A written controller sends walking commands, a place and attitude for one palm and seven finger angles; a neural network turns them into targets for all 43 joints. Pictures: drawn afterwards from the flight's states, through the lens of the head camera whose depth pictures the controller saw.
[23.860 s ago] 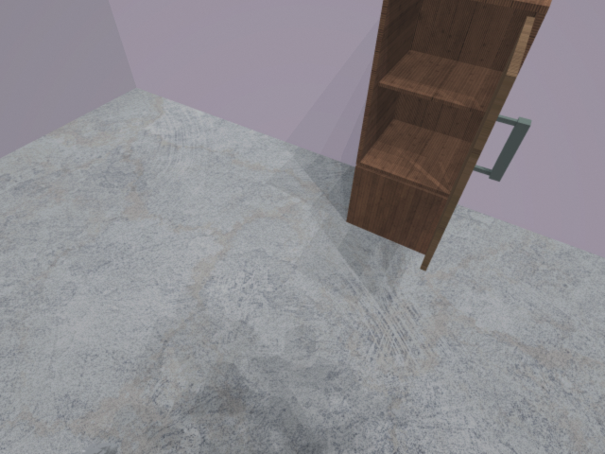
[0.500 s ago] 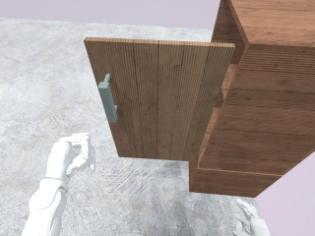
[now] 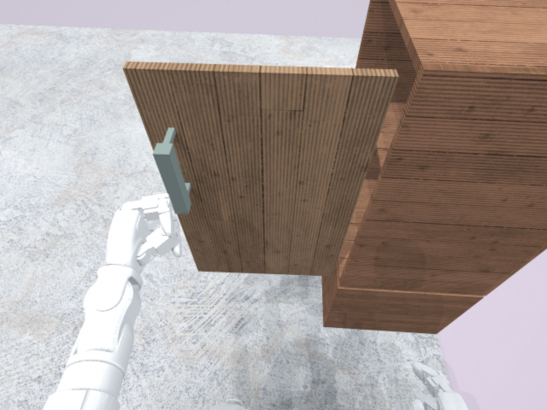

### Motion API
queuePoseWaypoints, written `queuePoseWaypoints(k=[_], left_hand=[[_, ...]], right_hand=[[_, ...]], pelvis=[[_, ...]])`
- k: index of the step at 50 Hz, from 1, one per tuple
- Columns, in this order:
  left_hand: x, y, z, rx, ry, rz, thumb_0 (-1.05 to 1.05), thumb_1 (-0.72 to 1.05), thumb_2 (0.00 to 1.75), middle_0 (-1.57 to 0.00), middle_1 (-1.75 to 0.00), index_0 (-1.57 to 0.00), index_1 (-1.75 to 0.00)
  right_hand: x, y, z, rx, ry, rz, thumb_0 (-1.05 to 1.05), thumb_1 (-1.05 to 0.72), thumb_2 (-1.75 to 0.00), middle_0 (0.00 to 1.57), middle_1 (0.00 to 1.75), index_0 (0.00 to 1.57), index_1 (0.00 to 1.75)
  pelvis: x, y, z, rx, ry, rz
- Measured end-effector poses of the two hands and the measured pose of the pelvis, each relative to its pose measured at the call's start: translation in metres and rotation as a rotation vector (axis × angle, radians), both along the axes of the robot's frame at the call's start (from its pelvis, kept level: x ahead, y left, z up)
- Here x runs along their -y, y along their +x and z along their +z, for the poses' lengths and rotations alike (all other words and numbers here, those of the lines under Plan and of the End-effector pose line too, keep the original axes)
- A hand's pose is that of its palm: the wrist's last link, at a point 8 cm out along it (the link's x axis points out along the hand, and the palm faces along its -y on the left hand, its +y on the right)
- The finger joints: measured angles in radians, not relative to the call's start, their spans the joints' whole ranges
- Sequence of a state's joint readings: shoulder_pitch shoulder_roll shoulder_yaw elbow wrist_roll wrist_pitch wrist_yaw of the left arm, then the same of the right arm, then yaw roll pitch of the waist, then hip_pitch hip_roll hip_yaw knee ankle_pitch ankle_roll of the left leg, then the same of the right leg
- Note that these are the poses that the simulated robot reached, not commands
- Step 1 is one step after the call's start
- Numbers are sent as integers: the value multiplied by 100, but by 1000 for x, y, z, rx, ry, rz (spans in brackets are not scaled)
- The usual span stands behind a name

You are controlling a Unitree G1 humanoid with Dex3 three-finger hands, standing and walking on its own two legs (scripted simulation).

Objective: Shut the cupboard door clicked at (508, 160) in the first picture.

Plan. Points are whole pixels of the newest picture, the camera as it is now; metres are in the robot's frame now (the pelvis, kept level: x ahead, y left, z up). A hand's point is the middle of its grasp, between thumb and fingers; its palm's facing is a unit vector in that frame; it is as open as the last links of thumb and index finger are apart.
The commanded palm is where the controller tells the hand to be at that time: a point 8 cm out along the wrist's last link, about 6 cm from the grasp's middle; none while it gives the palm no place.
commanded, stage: bring the fist close to the handle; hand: left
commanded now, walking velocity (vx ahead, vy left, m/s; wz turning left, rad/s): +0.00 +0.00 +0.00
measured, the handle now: (177, 172) +0.47 +0.18 +0.07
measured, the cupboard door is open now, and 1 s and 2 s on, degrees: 91 90 73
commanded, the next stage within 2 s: push the door shut along its arc in 0.50 s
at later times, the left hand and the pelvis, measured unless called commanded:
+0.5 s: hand (181, 227) +0.36 +0.15 +0.06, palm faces -0.01 -1.00 -0.03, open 3.1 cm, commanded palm +0.34 +0.19 +0.07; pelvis +0.00 +0.00 +0.00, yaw +0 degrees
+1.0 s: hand (192, 201) +0.41 +0.14 +0.07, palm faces -0.10 -0.99 -0.04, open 3.1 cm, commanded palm +0.40 +0.19 +0.07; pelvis -0.01 +0.00 +0.00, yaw +0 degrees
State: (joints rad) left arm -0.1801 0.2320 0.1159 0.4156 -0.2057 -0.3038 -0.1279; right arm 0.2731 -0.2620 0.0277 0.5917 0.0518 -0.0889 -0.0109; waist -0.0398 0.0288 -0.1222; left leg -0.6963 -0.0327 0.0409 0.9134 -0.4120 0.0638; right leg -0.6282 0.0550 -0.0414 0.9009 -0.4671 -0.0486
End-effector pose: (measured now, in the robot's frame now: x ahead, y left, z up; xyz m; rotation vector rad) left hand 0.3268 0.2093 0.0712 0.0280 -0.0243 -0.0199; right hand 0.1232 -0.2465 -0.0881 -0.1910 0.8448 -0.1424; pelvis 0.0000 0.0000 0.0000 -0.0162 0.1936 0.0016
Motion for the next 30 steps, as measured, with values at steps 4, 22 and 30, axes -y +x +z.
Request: queuePoseWaypoints(k=[4,22,30], left_hand=[[4,11,-3,-7,-1,2,2,90,90,-130,-150,-130,-150],[5,18,-5,-3,-2,15,2,90,90,-130,-150,-130,-150],[12,19,-2,19,-1,1,2,90,90,-130,-150,-130,-150]], right_hand=[[1,-6,-3,-26,-1,-4,1,-91,-90,21,30,20,30],[7,-36,-8,-120,4,-54,1,-91,-90,21,30,20,30],[5,-28,-9,-98,-3,-44,1,-91,-90,21,30,20,30]], pelvis=[[0,-2,-1,-5,-1,2],[-1,-2,1,-7,0,-11],[-2,-5,-1,-5,-2,-6]])
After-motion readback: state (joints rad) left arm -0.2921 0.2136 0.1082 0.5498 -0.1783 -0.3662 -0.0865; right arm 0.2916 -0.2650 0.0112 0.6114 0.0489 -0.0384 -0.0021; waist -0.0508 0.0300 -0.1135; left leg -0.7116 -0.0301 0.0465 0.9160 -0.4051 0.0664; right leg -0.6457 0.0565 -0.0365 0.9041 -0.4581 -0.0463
